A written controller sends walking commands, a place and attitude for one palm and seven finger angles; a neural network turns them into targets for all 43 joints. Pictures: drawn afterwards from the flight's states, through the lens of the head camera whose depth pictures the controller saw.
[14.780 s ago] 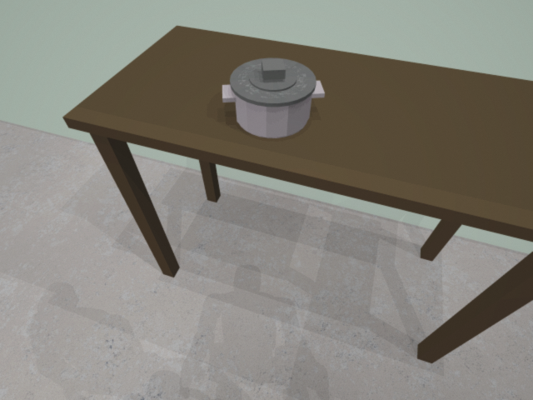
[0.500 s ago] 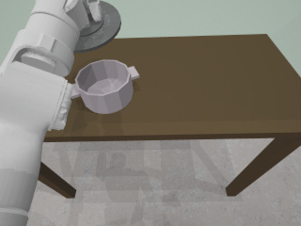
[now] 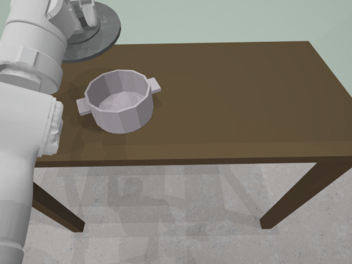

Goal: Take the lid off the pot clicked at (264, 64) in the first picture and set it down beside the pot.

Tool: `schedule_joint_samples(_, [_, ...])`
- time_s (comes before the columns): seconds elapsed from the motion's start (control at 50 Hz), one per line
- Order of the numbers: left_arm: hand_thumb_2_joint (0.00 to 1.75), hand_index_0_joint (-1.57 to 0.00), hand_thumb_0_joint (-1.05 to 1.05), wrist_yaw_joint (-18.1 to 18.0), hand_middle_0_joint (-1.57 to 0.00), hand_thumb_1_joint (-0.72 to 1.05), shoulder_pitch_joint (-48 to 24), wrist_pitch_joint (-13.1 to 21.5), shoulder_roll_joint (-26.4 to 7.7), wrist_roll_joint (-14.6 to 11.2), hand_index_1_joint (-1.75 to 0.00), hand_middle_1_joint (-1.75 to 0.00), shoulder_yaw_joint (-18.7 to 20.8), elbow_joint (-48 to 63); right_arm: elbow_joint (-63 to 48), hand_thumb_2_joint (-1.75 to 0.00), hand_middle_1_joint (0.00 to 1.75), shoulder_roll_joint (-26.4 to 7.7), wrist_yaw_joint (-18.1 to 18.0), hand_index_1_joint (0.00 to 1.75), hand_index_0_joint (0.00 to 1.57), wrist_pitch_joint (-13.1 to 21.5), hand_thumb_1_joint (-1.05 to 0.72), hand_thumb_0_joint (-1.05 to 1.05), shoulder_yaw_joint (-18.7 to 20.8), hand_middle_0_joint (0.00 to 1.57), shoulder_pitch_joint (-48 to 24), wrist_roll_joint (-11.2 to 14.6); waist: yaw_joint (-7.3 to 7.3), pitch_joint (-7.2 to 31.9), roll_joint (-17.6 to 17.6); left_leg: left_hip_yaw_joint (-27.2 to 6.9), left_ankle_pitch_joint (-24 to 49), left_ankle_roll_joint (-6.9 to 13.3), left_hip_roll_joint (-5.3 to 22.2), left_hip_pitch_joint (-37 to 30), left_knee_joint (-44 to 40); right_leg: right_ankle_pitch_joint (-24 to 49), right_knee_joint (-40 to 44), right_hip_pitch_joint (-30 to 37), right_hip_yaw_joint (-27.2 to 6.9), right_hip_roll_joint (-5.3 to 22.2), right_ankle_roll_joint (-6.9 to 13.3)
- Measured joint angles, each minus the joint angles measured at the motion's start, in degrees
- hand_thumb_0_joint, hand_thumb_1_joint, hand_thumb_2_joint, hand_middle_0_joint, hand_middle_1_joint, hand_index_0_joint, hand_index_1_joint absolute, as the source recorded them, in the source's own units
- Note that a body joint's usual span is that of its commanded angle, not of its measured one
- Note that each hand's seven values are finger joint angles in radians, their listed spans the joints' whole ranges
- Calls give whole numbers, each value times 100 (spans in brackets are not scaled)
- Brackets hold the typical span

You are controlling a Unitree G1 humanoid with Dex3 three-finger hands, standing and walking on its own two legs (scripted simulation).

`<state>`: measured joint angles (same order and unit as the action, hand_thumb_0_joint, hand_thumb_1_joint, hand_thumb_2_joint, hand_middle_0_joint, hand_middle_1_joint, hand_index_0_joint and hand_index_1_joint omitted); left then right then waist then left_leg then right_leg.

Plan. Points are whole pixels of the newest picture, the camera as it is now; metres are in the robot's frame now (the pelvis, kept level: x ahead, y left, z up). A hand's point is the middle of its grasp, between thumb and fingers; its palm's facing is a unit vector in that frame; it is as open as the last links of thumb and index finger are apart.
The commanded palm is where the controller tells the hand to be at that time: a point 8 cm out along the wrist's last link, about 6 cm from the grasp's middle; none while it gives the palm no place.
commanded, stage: move the lid sideways beside the pot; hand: left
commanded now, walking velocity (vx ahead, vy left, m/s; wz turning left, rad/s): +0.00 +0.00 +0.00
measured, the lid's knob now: (71, 18) +0.54 +0.16 +0.29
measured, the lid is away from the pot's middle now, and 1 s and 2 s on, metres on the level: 0.05 0.17 0.24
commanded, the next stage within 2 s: lower the lid onto the table in 1.66 s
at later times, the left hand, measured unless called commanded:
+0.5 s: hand (31, 23) +0.50 +0.21 +0.30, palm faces -0.21 -0.07 -0.98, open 5.3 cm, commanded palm +0.50 +0.22 +0.36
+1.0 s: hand (3, 26) +0.49 +0.26 +0.30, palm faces -0.22 -0.06 -0.97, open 5.3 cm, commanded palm +0.51 +0.27 +0.36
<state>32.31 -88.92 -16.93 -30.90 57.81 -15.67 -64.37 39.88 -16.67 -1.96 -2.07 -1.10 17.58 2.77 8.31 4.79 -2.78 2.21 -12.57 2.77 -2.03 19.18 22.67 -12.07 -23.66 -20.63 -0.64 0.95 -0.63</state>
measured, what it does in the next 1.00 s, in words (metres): stands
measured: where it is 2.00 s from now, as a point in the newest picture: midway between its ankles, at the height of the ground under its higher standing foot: outside the picture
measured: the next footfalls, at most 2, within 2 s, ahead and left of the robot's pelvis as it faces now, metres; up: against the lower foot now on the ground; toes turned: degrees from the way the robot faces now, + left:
none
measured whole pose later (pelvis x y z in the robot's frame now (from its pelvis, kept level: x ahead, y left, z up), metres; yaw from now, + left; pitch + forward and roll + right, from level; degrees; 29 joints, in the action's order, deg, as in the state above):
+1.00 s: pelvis +0.00 +0.01 +0.00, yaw +1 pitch +10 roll -1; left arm 34.8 -86.7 -9.8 -43.5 58.8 -14.4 -64.2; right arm 41.5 -16.9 -2.5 -4.8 -1.5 18.2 4.2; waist 8.3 4.1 -2.1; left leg 1.4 -13.3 3.7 -2.3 20.6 24.1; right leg -11.0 -21.2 -19.9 0.2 1.2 -1.4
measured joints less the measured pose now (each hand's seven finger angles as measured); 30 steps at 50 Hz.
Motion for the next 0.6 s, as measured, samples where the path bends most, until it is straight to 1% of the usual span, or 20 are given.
schedule_joint_samples(0.14, [76, -96, 3, 66, -49, 31, 34, 67, -173, -51, -112, -94, -158, 64, 61, -90, 29, 14, 10, 30, 20, -74, -90, 1, -1, 20, -22, 50, -45, -24, 48, -73, -9, 9, -10, 33, 45, 11, 45, 36, 74, 12, -7])
schedule_joint_samples(0.24, [76, -96, 3, 110, -49, 31, 130, 196, -305, -69, -112, -94, -159, 213, 64, -90, 29, 28, 8, 30, 20, -60, -90, 1, 5, 20, -41, 53, -48, -27, 66, -94, -9, 20, -22, 48, 58, 27, 79, 52, 96, 24, -20])
schedule_joint_samples(0.3, [76, -96, 3, 117, -49, 31, 157, 282, -367, -46, -112, -94, -71, 221, 65, -90, 29, 30, 13, 30, 20, -66, -90, 1, -3, 20, -50, 45, -45, -15, 65, -94, -16, 31, -30, 51, 69, 29, 86, 57, 95, 32, -30])
schedule_joint_samples(0.36, [76, -96, 3, 122, -49, 31, 101, 273, -424, -42, -112, -94, -62, 45, 73, -90, 29, 28, 16, 30, 20, -117, -90, 1, -25, 20, -73, 66, -24, -19, 63, -92, -26, 41, -32, 63, 84, 38, 104, 59, 93, 34, -40])
schedule_joint_samples(0.4, [76, -96, 3, 147, -49, 31, 140, 317, -512, -8, -112, -94, 41, 56, 63, -90, 29, 25, 14, 30, 20, -150, -90, 1, -35, 20, -80, 55, -13, -29, 62, -76, -27, 50, -31, 65, 85, 49, 113, 56, 77, 32, -48])
schedule_joint_samples(0.6, [76, -96, 3, 182, -49, 32, 228, 458, -907, 69, -112, -94, 111, 83, 77, -90, 29, 16, 4, 30, 20, -252, -90, 1, -12, 20, 24, 85, 3, -38, 74, -50, -47, 77, -27, 87, 105, 81, 172, 63, 51, 28, -72])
